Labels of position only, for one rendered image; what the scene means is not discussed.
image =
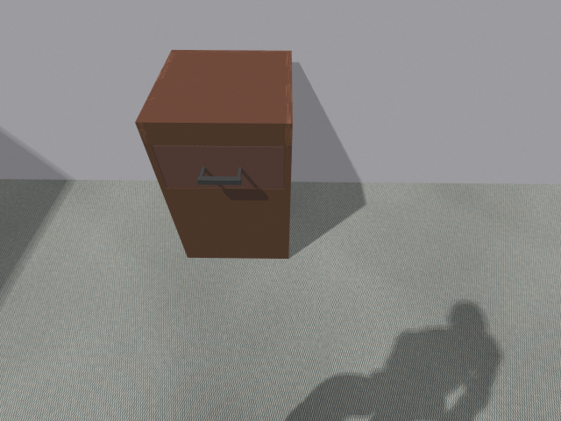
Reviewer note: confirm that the handle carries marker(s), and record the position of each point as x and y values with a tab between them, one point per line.
219	180

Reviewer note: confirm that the drawer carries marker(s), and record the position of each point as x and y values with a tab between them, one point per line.
262	166

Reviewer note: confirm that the cabinet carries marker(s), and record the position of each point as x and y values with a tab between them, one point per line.
224	98

